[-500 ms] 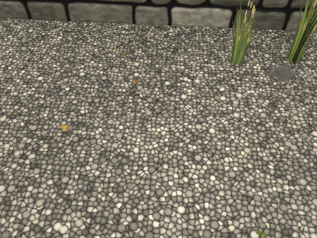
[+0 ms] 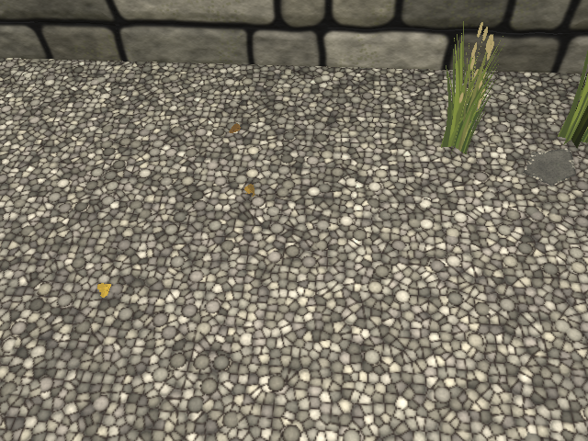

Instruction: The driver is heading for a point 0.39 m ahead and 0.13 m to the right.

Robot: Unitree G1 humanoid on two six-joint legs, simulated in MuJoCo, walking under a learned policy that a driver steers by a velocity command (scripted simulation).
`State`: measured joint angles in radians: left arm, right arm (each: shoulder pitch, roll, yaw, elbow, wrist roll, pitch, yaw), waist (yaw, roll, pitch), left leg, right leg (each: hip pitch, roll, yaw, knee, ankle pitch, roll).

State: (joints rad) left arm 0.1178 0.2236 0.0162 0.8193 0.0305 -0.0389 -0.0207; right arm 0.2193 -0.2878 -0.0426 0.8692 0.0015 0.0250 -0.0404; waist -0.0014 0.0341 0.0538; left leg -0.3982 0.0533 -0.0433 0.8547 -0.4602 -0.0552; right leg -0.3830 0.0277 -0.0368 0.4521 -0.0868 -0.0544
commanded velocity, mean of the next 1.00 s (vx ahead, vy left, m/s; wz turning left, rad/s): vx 0.02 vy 0.00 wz -0.40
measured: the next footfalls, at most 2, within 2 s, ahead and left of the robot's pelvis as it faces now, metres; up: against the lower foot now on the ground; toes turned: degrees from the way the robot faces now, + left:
left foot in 0.10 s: +0.08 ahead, +0.15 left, +0.00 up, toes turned +0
left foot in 0.82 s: +0.16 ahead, +0.13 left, +0.00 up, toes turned -26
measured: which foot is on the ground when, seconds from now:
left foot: up 0.00-0.08, down 0.10-0.42, up 0.44-0.80, down 0.82-1.00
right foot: down 0.00-0.82, up 0.84-1.00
